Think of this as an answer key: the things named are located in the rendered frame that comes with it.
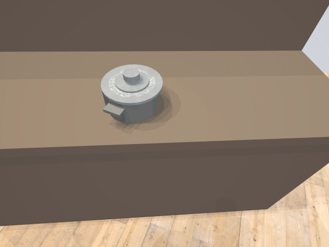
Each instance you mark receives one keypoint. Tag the table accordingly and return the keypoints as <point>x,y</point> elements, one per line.
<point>243,116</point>

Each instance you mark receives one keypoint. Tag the lid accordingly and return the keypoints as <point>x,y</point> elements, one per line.
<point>119,91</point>

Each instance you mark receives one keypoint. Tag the knob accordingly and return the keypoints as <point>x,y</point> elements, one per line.
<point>131,75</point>

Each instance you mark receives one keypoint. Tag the pot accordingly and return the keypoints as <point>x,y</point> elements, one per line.
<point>131,113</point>

